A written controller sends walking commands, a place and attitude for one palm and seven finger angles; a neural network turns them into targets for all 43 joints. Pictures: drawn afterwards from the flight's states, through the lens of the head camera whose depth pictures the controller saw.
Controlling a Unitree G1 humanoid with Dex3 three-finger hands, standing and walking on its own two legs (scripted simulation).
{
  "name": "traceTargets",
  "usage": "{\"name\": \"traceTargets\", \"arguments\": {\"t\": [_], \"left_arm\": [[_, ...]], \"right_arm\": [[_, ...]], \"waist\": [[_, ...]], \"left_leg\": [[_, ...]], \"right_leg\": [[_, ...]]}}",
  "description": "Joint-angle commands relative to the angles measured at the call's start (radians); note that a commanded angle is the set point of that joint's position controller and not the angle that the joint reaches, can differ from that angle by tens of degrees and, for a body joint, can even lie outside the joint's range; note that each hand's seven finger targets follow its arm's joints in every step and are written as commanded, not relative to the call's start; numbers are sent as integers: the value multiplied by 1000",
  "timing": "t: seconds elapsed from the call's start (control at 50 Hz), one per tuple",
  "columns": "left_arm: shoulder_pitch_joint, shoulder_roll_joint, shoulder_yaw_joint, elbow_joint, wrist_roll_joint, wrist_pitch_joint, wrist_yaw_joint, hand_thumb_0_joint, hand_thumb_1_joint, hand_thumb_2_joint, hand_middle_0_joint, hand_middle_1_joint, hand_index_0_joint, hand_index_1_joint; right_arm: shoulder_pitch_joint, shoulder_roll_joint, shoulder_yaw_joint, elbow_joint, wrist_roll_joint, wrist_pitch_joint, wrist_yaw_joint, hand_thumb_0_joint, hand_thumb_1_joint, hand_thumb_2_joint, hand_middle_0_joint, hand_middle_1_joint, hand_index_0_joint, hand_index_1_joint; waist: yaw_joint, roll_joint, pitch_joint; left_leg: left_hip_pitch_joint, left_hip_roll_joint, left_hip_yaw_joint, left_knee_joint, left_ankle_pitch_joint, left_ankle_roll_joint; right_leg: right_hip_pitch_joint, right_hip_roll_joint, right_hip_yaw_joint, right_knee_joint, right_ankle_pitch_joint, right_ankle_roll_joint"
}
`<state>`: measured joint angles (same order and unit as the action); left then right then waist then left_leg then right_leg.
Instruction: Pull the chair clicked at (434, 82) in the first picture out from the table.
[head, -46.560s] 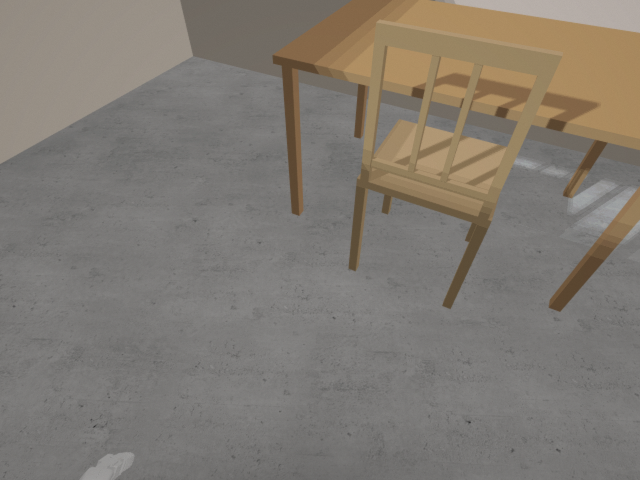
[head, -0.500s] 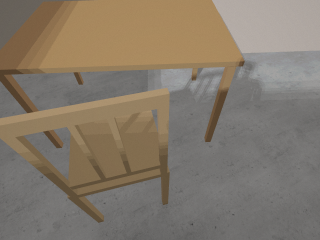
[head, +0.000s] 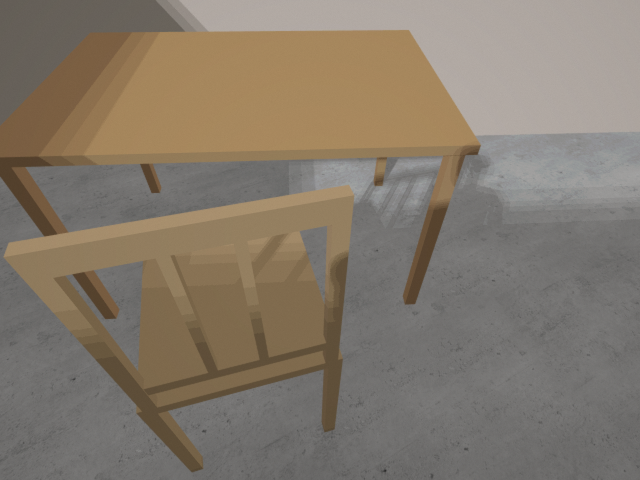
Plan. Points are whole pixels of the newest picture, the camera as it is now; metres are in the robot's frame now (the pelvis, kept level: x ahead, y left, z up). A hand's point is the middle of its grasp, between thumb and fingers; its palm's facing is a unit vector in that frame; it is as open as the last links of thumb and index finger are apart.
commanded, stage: come to a stop and stand still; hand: left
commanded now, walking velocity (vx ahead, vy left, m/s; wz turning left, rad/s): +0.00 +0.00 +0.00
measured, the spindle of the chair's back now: (192, 320) +0.35 +0.22 -0.05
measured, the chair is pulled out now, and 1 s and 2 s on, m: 0.30 0.30 0.30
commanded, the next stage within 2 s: look again from close up in 0.28 s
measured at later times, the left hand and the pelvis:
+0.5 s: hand out of the picture +0.03 +0.18 -0.17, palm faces -0.02 -0.98 -0.20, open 7.4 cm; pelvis +0.01 +0.00 +0.00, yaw -1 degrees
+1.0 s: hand out of the picture +0.01 +0.16 -0.17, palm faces -0.02 -0.98 -0.18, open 7.4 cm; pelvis +0.01 -0.01 +0.01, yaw -1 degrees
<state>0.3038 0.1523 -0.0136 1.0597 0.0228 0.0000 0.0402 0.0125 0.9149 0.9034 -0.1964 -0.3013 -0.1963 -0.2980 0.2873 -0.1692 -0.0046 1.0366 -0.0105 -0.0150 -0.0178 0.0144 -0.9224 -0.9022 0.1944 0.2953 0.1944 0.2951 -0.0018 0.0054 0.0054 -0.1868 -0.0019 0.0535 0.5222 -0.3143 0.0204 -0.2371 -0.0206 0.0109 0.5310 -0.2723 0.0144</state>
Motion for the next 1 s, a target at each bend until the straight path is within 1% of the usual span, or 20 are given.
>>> {"name": "traceTargets", "arguments": {"t": [0.0, 0.02, 0.06, 0.1, 0.12, 0.2, 0.22, 0.24, 0.28, 0.3, 0.32, 0.4, 0.42, 0.52, 0.6, 0.62, 0.76, 0.9, 0.92, 0.98], "left_arm": [[46, 102, 19, -45, -5, -15, 2, 0, 900, 900, -200, -300, -200, -300], [38, 102, 18, -49, -7, -11, -1, 0, 900, 900, -200, -300, -200, -300], [43, 105, 20, -53, -6, -11, 1, 0, 900, 900, -200, -300, -200, -300], [42, 110, 21, -52, -7, -13, 1, 0, 900, 900, -200, -300, -200, -300], [36, 111, 21, -53, -9, -10, -1, 0, 900, 900, -200, -300, -200, -300], [35, 115, 22, -49, -8, -11, 2, 0, 900, 900, -200, -300, -200, -300], [30, 114, 21, -47, -10, -9, 1, 0, 900, 900, -200, -300, -200, -300], [32, 117, 22, -46, -9, -9, 2, 0, 900, 900, -200, -300, -200, -300], [36, 117, 22, -42, -9, -12, 3, 0, 900, 900, -200, -300, -200, -300], [34, 118, 23, -40, -9, -12, 3, 0, 900, 900, -200, -300, -200, -300], [29, 117, 21, -37, -10, -10, 2, 0, 900, 900, -200, -300, -200, -300], [30, 119, 23, -34, -8, -14, 4, 0, 900, 900, -200, -300, -200, -300], [28, 115, 22, -34, -10, -12, 3, 0, 900, 900, -200, -300, -200, -300], [27, 118, 22, -28, -9, -13, 3, 0, 900, 900, -200, -300, -200, -300], [32, 121, 22, -26, -8, -16, 4, 0, 900, 900, -200, -300, -200, -300], [28, 121, 22, -27, -9, -15, 2, 0, 900, 900, -200, -300, -200, -300], [33, 120, 19, -20, -7, -16, 1, 0, 900, 900, -200, -300, -200, -300], [46, 116, 18, -13, -7, -17, 0, 0, 900, 900, -200, -300, -200, -300], [43, 116, 16, -15, -8, -16, -1, 0, 900, 900, -200, -300, -200, -300], [57, 113, 18, -12, -7, -18, 0, 0, 900, 900, -200, -300, -200, -300]], "right_arm": [[42, -99, -9, -36, -2, -24, -3, 0, -900, -900, 200, 300, 200, 300], [36, -100, -9, -35, -3, -25, -4, 0, -900, -900, 200, 300, 200, 300], [32, -108, -10, -34, -3, -27, -4, 0, -900, -900, 200, 300, 200, 300], [32, -109, -9, -29, -2, -28, -5, 0, -900, -900, 200, 300, 200, 300], [31, -108, -10, -25, -2, -28, -6, 0, -900, -900, 200, 300, 200, 300], [38, -108, -10, -10, 0, -29, -8, 0, -900, -900, 200, 300, 200, 300], [32, -107, -10, -4, 0, -30, -9, 0, -900, -900, 200, 300, 200, 300], [37, -107, -10, 0, 0, -30, -9, 0, -900, -900, 200, 300, 200, 300], [33, -104, -10, 7, 1, -29, -10, 0, -900, -900, 200, 300, 200, 300], [37, -101, -10, 10, 2, -29, -10, 0, -900, -900, 200, 300, 200, 300], [33, -99, -10, 15, 1, -27, -10, 0, -900, -900, 200, 300, 200, 300], [38, -94, -11, 27, 3, -27, -10, 0, -900, -900, 200, 300, 200, 300], [31, -91, -12, 31, 1, -27, -11, 0, -900, -900, 200, 300, 200, 300], [29, -84, -11, 45, 2, -26, -11, 0, -900, -900, 200, 300, 200, 300], [31, -83, -10, 51, 4, -26, -10, 0, -900, -900, 200, 300, 200, 300], [27, -81, -10, 54, 3, -26, -10, 0, -900, -900, 200, 300, 200, 300], [26, -77, -9, 64, 5, -21, -8, 0, -900, -900, 200, 300, 200, 300], [34, -71, -7, 74, 6, -22, -7, 0, -900, -900, 200, 300, 200, 300], [34, -67, -6, 77, 6, -22, -7, 0, -900, -900, 200, 300, 200, 300], [41, -67, -6, 77, 6, -24, -7, 0, -900, -900, 200, 300, 200, 300]], "waist": [[6, -2, 83], [7, 30, 95], [10, 34, 56], [9, 7, 29], [9, 32, 38], [6, -9, 12], [6, 28, 35], [7, 25, 24], [6, -3, 17], [4, -14, 16], [4, 10, 43], [1, -38, 19], [3, -1, 43], [4, 2, 47], [2, -13, 20], [3, 13, 33], [2, -28, 63], [3, -21, 54], [2, -3, 69], [3, -10, 41]], "left_leg": [[-86, 104, -123, -161, 73, 24], [-86, 109, -128, -179, 72, 25], [-66, 114, -127, -167, 115, 26], [-36, 109, -113, -150, 169, 25], [-32, 112, -108, -157, 183, 24], [2, 111, -99, -132, 255, 22], [1, 113, -96, -144, 269, 22], [5, 114, -97, -137, 286, 21], [24, 110, -88, -124, 302, 20], [26, 109, -84, -125, 290, 18], [17, 108, -84, -135, 290, 18], [36, 105, -76, -123, 292, 14], [34, 104, -74, -133, 300, 14], [37, 104, -73, -139, 298, 12], [55, 104, -71, -137, 288, 9], [52, 105, -68, -143, 290, 9], [35, 100, -65, -150, 218, 5], [41, 101, -64, -157, 195, 5], [33, 101, -65, -167, 186, 6], [45, 102, -64, -157, 194, 5]], "right_leg": [[-21, -51, 71, -87, 39, -49], [-26, -46, 67, -85, 37, -50], [-5, -49, 58, -73, 66, -45], [7, -55, 63, -72, 108, -44], [3, -54, 59, -72, 111, -46], [17, -62, 63, -68, 161, -43], [5, -59, 61, -68, 160, -44], [14, -60, 59, -65, 166, -42], [15, -67, 69, -70, 202, -44], [17, -69, 71, -73, 206, -44], [6, -65, 70, -74, 204, -45], [20, -74, 77, -79, 242, -45], [8, -71, 76, -81, 240, -47], [16, -73, 77, -93, 245, -47], [27, -79, 83, -102, 254, -48], [23, -75, 80, -106, 248, -49], [4, -79, 88, -132, 207, -46], [4, -78, 92, -144, 182, -46], [2, -73, 92, -149, 168, -48], [5, -76, 93, -144, 173, -47]]}}
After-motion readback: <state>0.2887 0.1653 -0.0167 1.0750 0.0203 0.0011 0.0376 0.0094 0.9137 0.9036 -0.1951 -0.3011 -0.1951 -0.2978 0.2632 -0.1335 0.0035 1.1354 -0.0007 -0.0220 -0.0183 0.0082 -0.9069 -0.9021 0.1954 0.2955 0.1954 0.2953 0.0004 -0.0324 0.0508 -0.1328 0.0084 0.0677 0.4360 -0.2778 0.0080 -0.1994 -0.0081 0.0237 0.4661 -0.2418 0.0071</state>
